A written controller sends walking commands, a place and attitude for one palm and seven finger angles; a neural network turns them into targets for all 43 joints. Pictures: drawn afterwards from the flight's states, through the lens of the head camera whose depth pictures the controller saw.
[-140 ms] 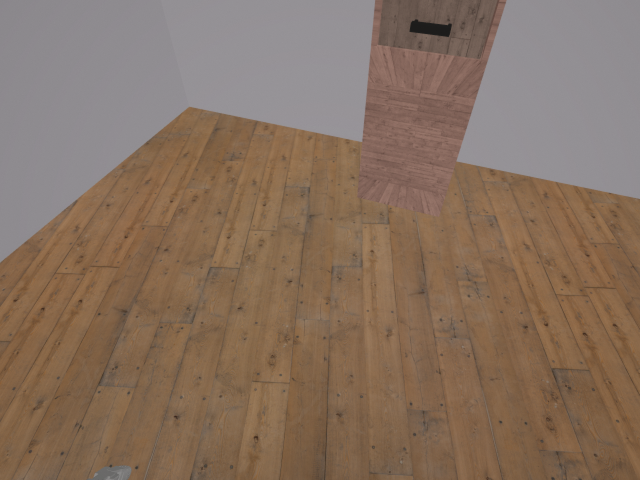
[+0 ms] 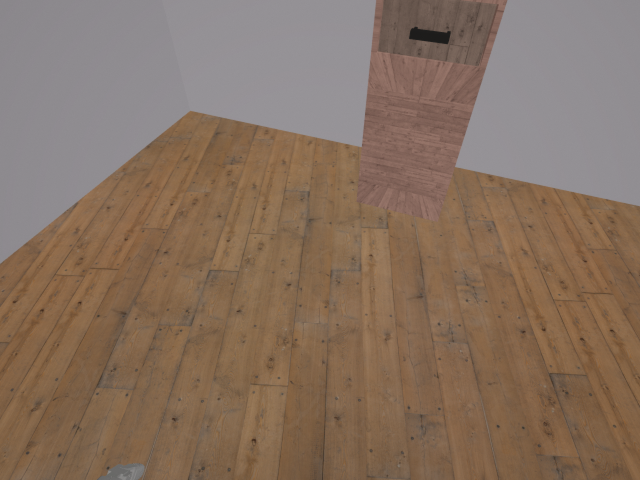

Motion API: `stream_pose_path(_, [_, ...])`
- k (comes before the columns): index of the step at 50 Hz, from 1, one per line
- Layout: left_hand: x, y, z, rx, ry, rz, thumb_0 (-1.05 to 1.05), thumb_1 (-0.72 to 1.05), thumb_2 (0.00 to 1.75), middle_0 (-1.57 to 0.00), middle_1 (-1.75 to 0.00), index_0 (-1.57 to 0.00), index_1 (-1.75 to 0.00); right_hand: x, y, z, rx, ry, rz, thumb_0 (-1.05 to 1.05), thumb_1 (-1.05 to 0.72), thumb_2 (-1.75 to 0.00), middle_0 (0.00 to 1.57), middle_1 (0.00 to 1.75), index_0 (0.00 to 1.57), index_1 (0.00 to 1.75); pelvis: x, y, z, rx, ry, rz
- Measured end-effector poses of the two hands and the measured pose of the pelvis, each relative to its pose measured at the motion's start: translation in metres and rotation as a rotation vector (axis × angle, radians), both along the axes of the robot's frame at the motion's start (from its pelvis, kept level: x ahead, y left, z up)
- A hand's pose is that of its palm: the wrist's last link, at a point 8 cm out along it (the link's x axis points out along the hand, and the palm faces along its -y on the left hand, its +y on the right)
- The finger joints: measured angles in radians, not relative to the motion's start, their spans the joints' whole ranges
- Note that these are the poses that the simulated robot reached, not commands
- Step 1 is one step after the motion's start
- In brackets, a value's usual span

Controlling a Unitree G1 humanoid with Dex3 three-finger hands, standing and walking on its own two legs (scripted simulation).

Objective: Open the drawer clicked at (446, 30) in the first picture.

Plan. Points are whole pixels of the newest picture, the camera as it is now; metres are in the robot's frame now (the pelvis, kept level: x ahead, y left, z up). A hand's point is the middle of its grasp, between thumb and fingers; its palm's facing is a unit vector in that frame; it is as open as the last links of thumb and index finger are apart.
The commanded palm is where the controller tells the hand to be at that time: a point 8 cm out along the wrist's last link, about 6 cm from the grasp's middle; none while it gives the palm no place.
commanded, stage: stand and wait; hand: left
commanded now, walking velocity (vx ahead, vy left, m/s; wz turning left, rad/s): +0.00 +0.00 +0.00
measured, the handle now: (430, 33) +1.40 -0.28 +0.03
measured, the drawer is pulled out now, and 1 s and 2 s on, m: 0.00 0.00 0.00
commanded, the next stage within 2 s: look at it before walking up in 0.68 s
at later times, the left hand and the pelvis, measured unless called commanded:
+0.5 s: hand out of the picture +0.05 +0.25 -0.15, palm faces -0.02 -0.94 -0.34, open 7.4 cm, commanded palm none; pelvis -0.01 +0.00 +0.00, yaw +0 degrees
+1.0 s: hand out of the picture +0.06 +0.25 -0.15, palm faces -0.03 -0.94 -0.33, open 7.4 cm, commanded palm none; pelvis -0.01 +0.00 +0.01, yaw +0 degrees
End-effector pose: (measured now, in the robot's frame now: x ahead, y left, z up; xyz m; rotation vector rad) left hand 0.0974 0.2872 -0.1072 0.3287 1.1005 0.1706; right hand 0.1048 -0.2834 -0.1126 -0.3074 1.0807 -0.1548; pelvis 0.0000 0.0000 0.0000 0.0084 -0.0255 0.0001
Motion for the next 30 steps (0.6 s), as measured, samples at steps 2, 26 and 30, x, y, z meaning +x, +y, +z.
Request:
stream_pose_path(2, [-0.002,-0.003,-0.001,-0.009,0.002,0.002,0.01,0.90,0.90,-0.20,-0.30,-0.20,-0.30,0.001,0.001,0.001,0.003,-0.001,0.002,0.01,-0.91,-0.90,0.20,0.30,0.20,0.30,-0.001,-0.001,0.001,0.000,-0.001,0.000])
stream_pose_path(26, [-0.049,0.006,-0.007,0.003,0.119,0.049,0.01,0.90,0.90,-0.20,-0.30,-0.20,-0.30,-0.046,-0.011,-0.004,-0.016,0.128,-0.039,0.01,-0.91,-0.90,0.20,0.30,0.20,0.30,-0.011,-0.003,0.005,-0.004,-0.009,0.001])
stream_pose_path(30, [-0.049,0.006,-0.006,0.004,0.117,0.046,0.01,0.90,0.90,-0.20,-0.30,-0.20,-0.30,-0.048,-0.010,-0.004,-0.014,0.130,-0.041,0.01,-0.91,-0.90,0.20,0.30,0.20,0.30,-0.012,-0.002,0.005,-0.004,-0.008,0.000])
